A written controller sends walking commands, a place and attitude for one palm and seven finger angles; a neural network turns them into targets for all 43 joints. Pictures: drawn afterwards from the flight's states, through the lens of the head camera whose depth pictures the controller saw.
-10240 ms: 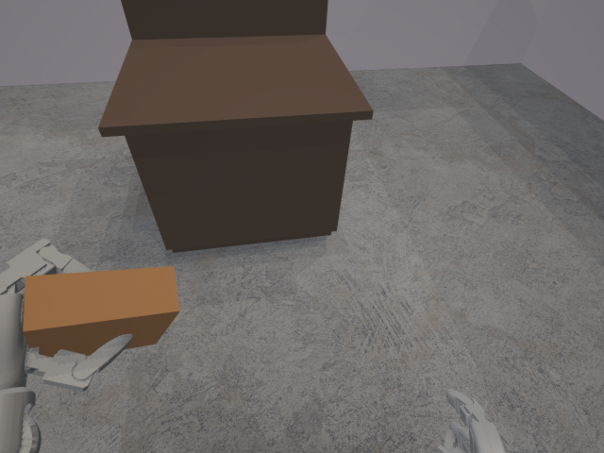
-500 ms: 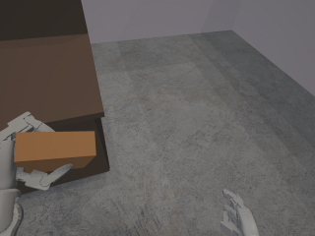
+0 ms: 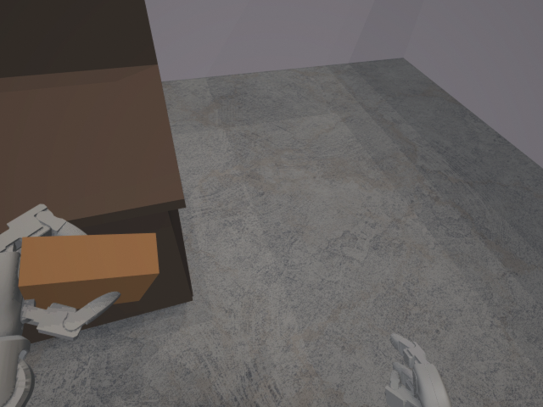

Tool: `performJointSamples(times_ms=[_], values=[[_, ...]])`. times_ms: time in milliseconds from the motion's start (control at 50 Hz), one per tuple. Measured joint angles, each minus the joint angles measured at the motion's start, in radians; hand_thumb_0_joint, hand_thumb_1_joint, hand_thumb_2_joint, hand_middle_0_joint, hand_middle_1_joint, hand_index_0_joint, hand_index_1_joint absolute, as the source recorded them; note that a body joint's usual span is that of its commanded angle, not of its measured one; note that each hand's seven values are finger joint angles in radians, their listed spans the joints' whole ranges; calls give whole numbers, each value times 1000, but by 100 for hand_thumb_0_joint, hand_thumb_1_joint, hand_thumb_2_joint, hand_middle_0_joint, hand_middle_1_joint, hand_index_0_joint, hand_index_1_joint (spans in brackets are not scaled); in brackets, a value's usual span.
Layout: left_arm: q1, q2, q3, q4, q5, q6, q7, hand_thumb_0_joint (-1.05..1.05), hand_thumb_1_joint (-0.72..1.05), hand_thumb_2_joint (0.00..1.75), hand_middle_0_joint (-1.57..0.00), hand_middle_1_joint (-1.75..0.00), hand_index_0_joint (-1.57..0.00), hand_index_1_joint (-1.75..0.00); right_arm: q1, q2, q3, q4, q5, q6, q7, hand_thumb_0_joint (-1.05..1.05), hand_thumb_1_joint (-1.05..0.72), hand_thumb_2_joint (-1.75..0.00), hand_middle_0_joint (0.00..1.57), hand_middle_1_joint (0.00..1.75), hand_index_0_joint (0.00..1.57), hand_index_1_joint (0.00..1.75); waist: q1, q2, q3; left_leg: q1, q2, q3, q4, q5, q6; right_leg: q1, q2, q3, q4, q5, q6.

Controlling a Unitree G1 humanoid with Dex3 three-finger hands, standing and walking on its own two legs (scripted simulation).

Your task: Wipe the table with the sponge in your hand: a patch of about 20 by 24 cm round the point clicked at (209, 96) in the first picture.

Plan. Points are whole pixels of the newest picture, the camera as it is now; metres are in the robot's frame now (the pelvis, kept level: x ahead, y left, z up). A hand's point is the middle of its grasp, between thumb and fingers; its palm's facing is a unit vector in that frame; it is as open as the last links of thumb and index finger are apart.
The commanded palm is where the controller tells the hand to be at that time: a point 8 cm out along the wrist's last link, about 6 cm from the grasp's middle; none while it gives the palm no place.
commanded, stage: look again from close up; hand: left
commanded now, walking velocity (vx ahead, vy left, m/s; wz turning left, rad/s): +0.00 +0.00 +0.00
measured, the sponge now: (110, 273) +0.23 +0.22 +0.13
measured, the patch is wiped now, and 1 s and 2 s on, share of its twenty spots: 0.00 0.00 0.00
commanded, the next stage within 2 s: shuffle to correct the standing spot in 0.16 s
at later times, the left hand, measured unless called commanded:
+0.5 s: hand (66, 279) +0.21 +0.25 +0.15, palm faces +0.38 -0.85 -0.36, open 9.2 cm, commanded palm +0.16 +0.29 +0.17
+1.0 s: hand (59, 239) +0.25 +0.28 +0.16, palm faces +0.35 -0.84 -0.41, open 9.2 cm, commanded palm +0.20 +0.31 +0.17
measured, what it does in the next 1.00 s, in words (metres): shifts its weight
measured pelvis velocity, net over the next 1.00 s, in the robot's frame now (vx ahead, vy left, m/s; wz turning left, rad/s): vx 0.02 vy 0.04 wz -0.07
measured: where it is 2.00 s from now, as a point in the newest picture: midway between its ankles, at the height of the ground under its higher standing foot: outside the picture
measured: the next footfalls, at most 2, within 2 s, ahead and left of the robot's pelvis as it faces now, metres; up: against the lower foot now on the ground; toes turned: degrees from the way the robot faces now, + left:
left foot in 1.16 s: +0.07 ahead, +0.15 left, +0.00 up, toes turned -6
right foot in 1.38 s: +0.05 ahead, -0.01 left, +0.00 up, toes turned -16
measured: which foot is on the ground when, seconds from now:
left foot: down 0.00-1.00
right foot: down 0.00-1.00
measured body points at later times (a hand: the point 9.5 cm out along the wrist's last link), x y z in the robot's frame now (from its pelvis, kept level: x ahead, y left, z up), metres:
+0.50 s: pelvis +0.00 +0.01 +0.00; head -0.01 +0.02 +0.45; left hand +0.18 +0.30 +0.17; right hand +0.16 -0.23 -0.08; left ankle -0.02 +0.08 -0.74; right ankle +0.02 -0.13 -0.74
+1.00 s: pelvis +0.02 +0.04 -0.02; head +0.03 +0.04 +0.43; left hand +0.22 +0.32 +0.18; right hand +0.18 -0.19 -0.10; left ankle -0.02 +0.08 -0.74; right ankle +0.02 -0.12 -0.74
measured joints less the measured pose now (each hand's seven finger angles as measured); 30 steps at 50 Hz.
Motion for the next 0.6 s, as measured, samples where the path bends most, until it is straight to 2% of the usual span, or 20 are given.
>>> performJointSamples(times_ms=[320, 600], values=[[-8, -10, -6, 29, 9, -2, 6, -1, -41, 99, -84, -133, -84, -133, 33, -8, -5, 9, 1, 3, -4, 2, -91, -90, 20, 30, 20, 30, 3, 4, 0, -7, -5, -2, -17, 26, 4, -2, -5, -2, -24, 28, 2], [24, 4, -1, 10, 7, -31, 8, -1, -41, 99, -84, -133, -84, -133, 30, -40, -26, 7, -8, 12, 5, 2, -91, -90, 20, 30, 20, 30, -11, 20, -29, -45, -8, 31, 91, -59, 26, -58, -8, 31, 98, -51, 12]])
